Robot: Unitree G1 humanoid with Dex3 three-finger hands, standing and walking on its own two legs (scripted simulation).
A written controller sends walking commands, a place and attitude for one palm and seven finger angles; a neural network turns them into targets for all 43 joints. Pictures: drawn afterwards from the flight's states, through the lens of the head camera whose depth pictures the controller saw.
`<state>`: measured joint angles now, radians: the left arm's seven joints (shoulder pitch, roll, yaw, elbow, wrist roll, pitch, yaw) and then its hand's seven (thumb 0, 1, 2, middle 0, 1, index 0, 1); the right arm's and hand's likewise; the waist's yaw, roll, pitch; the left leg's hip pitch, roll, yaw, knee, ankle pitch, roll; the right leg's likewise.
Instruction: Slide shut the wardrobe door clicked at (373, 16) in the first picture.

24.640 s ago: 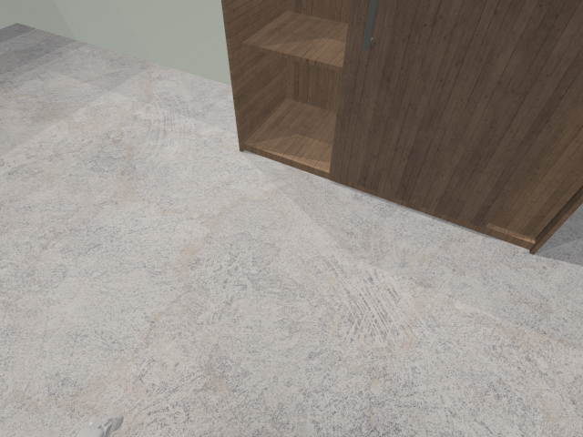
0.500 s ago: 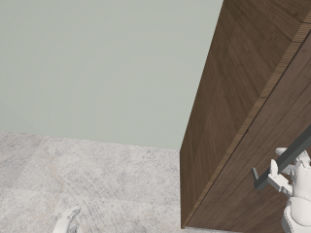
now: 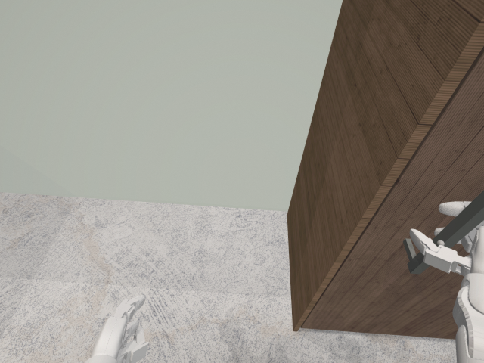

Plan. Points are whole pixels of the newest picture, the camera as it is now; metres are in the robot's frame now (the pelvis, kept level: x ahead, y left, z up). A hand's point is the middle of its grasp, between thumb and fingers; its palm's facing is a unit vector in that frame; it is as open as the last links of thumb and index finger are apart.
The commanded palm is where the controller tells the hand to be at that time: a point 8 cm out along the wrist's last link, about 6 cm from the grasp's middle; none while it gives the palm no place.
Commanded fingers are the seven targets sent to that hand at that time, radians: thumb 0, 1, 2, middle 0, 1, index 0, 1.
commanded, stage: loosen the grip on the handle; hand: right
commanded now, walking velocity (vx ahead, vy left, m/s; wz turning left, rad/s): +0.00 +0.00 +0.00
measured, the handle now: (458, 211) +0.33 -0.32 +0.11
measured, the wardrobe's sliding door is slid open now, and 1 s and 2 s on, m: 0.00 0.00 0.00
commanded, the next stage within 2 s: slip the hand off the handle in 0.34 s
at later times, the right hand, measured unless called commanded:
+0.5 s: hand (432, 253) +0.29 -0.29 +0.06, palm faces +0.51 +0.79 -0.34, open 14.5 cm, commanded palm +0.24 -0.33 +0.07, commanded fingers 0.00 0.55 -0.20 0.25 1.15 0.25 1.15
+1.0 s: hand (470, 258) +0.28 -0.35 +0.05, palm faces +0.54 +0.77 -0.33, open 14.7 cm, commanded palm +0.24 -0.39 +0.07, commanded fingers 0.00 0.55 -0.20 0.25 1.15 0.25 1.15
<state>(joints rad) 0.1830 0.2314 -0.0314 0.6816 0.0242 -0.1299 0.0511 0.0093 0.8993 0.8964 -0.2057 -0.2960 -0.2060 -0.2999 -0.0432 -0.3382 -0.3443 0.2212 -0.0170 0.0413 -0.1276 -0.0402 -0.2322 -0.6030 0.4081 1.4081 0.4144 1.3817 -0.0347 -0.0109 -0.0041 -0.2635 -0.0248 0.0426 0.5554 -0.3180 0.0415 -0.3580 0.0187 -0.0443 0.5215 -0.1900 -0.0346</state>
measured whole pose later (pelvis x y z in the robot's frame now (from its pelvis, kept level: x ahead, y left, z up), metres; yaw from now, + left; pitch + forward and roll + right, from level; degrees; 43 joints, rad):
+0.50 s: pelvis +0.02 +0.02 -0.01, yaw -1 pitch +5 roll +0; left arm 0.21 0.24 0.01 0.70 0.02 -0.12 0.10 0.01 0.90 0.90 -0.20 -0.30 -0.20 -0.30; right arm 0.07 -0.33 -0.36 0.17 0.04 -0.03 -0.15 -0.01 0.54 -0.21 0.27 1.16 0.27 1.16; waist -0.04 -0.02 -0.06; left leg -0.36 -0.04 0.06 0.68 -0.41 0.06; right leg -0.48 0.00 -0.02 0.68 -0.29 -0.01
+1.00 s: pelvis +0.00 +0.01 -0.02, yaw -1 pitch +6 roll +1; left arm 0.23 0.26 0.00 0.71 0.00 -0.12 0.12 0.01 0.90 0.90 -0.21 -0.30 -0.21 -0.30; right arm -0.08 -0.45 -0.48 0.45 0.05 -0.13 -0.04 -0.01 0.55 -0.20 0.26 1.15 0.26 1.15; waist -0.03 -0.02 -0.06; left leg -0.44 -0.04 0.07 0.72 -0.39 0.05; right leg -0.56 0.00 -0.02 0.73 -0.28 -0.03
